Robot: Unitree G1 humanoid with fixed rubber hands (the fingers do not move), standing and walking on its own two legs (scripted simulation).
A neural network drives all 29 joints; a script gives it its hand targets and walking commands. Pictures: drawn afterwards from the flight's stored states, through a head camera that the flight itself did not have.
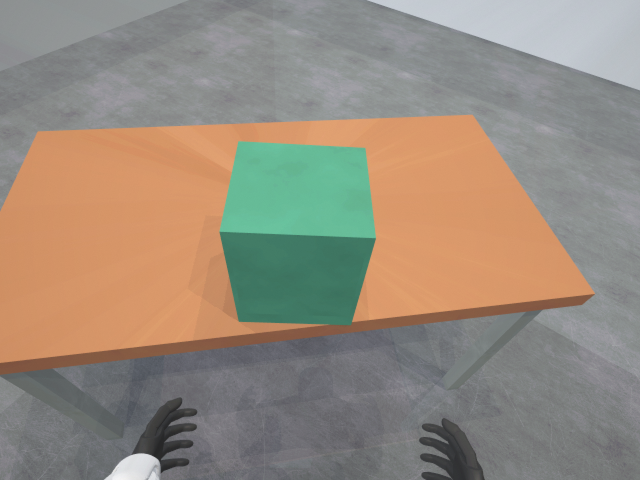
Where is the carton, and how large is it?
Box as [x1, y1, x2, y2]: [219, 141, 375, 324]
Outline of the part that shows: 238,141 219,231 238,320 261,322 350,324 375,239 365,148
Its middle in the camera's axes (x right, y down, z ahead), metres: -0.03 +0.00 +0.62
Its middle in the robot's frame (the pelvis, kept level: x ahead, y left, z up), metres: +0.46 +0.05 -0.01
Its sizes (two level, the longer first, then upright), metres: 0.192 0.177 0.239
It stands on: a table, 0.65 m high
